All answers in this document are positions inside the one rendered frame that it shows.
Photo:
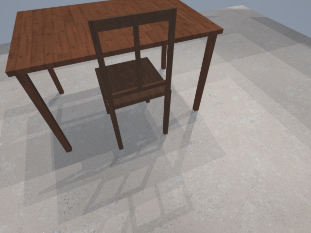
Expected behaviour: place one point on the table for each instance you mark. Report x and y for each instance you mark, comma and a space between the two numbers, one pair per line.
59, 36

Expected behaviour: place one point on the chair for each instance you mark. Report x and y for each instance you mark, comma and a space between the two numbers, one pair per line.
135, 81

